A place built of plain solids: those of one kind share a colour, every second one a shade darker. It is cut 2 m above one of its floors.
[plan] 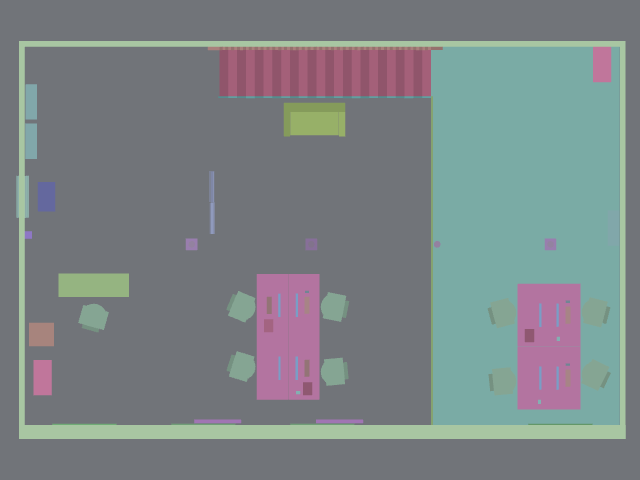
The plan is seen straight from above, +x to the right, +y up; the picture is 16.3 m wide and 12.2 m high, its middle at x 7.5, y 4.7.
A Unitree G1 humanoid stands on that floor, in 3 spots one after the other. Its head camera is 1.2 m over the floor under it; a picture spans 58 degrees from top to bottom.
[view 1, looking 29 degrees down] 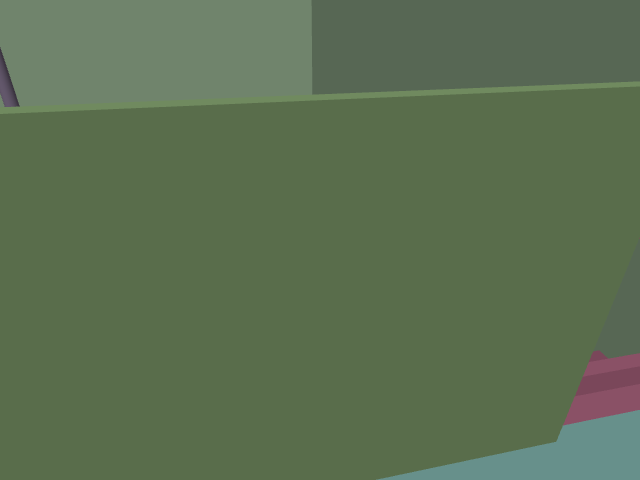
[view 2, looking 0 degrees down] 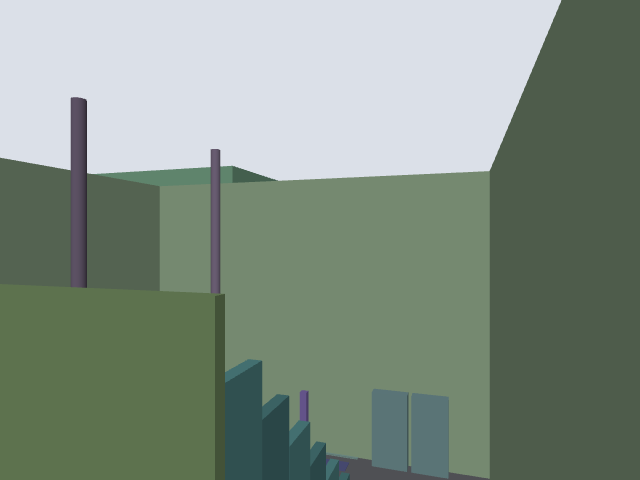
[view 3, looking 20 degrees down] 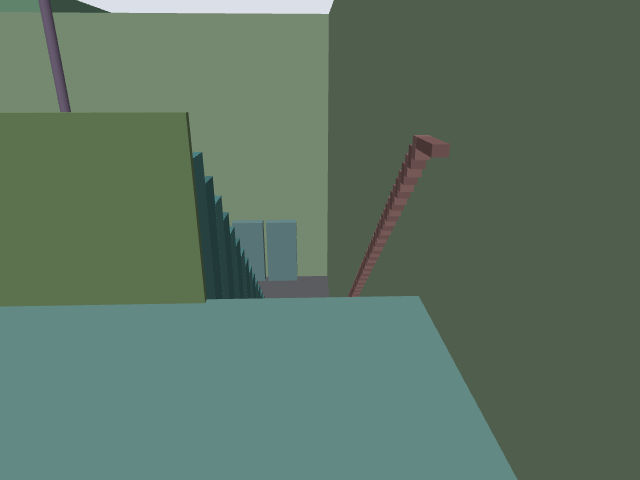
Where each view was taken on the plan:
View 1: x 11.07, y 7.46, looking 168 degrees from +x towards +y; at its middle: gallery_guard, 0.82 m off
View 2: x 11.32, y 8.94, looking -162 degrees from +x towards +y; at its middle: wall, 11.90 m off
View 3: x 12.62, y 8.94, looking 178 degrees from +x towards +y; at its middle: wall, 13.44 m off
